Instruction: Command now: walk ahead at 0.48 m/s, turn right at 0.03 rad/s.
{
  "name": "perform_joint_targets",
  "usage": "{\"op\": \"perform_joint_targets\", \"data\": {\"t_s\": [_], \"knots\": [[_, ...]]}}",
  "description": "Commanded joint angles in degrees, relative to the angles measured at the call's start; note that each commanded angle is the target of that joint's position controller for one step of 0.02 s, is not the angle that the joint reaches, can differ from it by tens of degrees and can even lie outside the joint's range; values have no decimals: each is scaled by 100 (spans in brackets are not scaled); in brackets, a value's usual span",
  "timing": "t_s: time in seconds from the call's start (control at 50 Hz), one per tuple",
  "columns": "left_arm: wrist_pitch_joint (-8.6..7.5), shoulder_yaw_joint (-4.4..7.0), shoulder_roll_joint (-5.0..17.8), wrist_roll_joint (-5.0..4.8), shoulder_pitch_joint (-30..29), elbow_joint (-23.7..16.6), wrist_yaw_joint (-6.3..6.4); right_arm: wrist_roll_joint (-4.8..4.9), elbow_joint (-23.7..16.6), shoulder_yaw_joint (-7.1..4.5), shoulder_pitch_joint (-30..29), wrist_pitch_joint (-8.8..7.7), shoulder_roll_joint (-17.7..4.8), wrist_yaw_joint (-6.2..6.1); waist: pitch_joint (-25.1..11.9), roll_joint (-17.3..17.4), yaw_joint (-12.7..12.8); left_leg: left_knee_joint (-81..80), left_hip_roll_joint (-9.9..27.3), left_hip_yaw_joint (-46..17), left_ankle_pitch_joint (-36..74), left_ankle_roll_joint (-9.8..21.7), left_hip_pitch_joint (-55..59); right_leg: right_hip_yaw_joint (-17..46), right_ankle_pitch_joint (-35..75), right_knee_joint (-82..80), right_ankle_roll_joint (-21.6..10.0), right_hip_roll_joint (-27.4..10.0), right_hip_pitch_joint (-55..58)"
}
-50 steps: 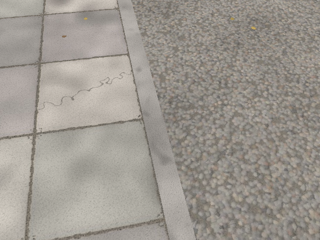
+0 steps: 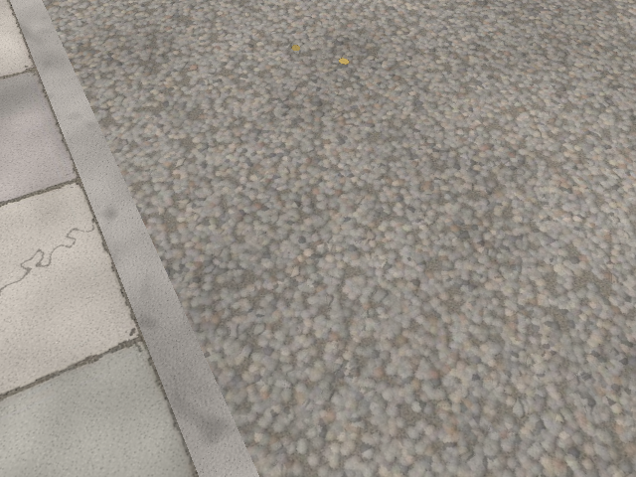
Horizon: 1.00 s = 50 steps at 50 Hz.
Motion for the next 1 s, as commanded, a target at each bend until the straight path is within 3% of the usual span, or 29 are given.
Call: {"op": "perform_joint_targets", "data": {"t_s": [0.02,0.04,0.08,0.12,0.18,0.28,0.38,0.44,0.46,0.48,0.5,0.52,0.54,0.56,0.58,0.6,0.62,0.66,0.7,0.82,0.92,0.96,1.0], "knots": [[-133,180,774,17,-82,-529,-34,151,253,-354,1460,3,-1085,-42,-887,627,-512,-2085,2146,-3731,-1804,1029,3253,400,447,3126,-198,-175,-3354],[-154,137,692,28,-319,-552,-60,128,241,-266,1170,-34,-747,-16,-527,214,-438,-2243,1907,-3092,-1223,937,2626,287,794,2805,-211,-404,-3238],[-30,95,483,112,-237,-497,-109,140,379,-167,1020,-112,-495,-30,-245,353,-134,-2513,1437,-2139,-454,679,1837,158,975,2260,-137,-691,-2774],[78,68,368,137,-206,-433,-158,153,530,-163,1210,-219,-503,-17,-228,401,-80,-2658,1366,-1805,219,764,1649,33,1034,2056,-34,-732,-2661],[137,46,317,138,-830,-604,-202,185,742,-180,1487,-278,-572,-15,32,340,-130,-2987,1239,-1384,276,779,1755,-154,1573,1445,135,-927,-3291],[96,-31,161,107,-1990,-955,-243,223,1013,-155,1889,-273,-527,-16,201,320,-383,-3001,983,-849,968,620,2095,-455,2591,-187,323,-895,-3537],[61,-47,196,79,-2665,-1172,-226,163,1267,-146,2271,-249,-572,-77,224,391,-570,-2689,1197,-770,1885,567,2809,-607,2666,-1106,184,-674,-3334],[9,11,312,87,-2511,-1179,-191,116,1346,-166,2164,-205,-660,-142,142,454,-396,-2165,1364,-754,3027,476,3279,-640,1997,-1445,-65,-473,-2936],[-21,57,384,94,-2116,-1060,-159,102,1355,-177,2079,-191,-708,-156,-63,501,-210,-1672,1338,-694,3818,401,3330,-697,1735,-1575,-172,-296,-2406],[-71,122,470,119,-1318,-796,-114,111,1371,-175,2005,-162,-723,-153,-478,409,141,-741,1179,-535,4207,304,3213,-789,1788,-1927,-316,-113,-1458],[-131,231,735,216,-300,-492,-45,140,1308,-134,1980,-164,-632,-148,-1089,218,513,533,955,-374,3347,198,2398,-350,1746,-1976,-543,-526,2],[-127,420,1396,355,452,-424,35,341,1044,15,2415,-190,-58,-80,-2040,-952,481,2767,228,-12,673,-102,389,2176,1029,-2118,-1215,-2319,1951],[-42,430,1303,143,351,-368,-7,273,1134,-89,2411,-176,-377,-112,-2250,-990,435,3784,-355,-585,-2250,-77,-572,3781,1041,-2894,-1517,-2784,2036],[-18,375,1044,16,-263,-422,-20,199,1035,-174,1894,-161,-610,-129,-1235,-461,207,3939,56,-912,-1778,-5,-988,2813,940,-2942,-1314,-2456,1267],[-49,288,678,5,-686,-485,-40,198,963,-143,1606,-205,-497,-93,-698,-271,72,3642,278,-897,-1306,8,-912,2109,1313,-3150,-1168,-2221,472],[-90,230,462,16,-877,-464,-42,187,981,-139,1520,-185,-398,-72,-389,-232,-106,3279,456,-866,-1062,-5,-669,1566,1685,-3353,-947,-1929,-90],[-125,187,322,-10,-940,-390,-25,83,1006,-131,1578,-108,-342,-43,-236,-324,-278,3018,557,-845,-939,-77,-378,1166,1984,-3495,-784,-1692,-528],[-218,175,302,-11,-784,-266,-20,20,1066,-102,1672,21,-183,34,-275,-342,-399,2871,567,-726,-782,-200,-120,807,2498,-3657,-778,-1535,-774],[-280,209,434,-53,-596,-132,-25,16,961,-103,1363,84,-164,78,-148,-294,-438,2614,660,-620,-486,-309,-417,549,2688,-3845,-840,-1468,-777],[-253,184,422,-46,-66,129,-31,77,511,-22,-43,71,-91,92,164,-251,-140,948,688,-289,615,-482,-865,53,3222,-3996,-768,-1233,-451],[-206,181,469,8,449,381,27,86,228,2,-795,26,-159,48,275,-278,89,48,491,-201,648,-311,-856,163,3843,-3707,-769,-1484,356],[-173,212,569,36,392,409,70,82,173,-24,-766,-26,-243,31,257,-288,-10,-175,403,-249,285,-204,-730,300,4356,-3388,-745,-1606,657],[-153,250,686,56,135,372,88,86,346,-92,-92,-108,-367,-24,-45,-324,-364,-503,137,-184,-146,-64,299,270,5455,-2621,-594,-1525,574]]}}
Keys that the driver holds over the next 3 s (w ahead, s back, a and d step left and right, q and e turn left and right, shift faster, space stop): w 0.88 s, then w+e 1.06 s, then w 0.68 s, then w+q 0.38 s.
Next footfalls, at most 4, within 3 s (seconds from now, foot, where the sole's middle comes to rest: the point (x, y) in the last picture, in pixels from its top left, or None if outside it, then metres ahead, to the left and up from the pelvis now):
0.50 right None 0.45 -0.11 -0.75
1.04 left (301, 341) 0.75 0.09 -0.75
1.58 right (401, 264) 0.98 -0.15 -0.75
2.12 left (404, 162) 1.34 -0.17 -0.75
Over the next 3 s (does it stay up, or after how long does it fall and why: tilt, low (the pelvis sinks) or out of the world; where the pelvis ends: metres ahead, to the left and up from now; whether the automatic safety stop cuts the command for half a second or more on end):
stays up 1.48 -0.45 0.03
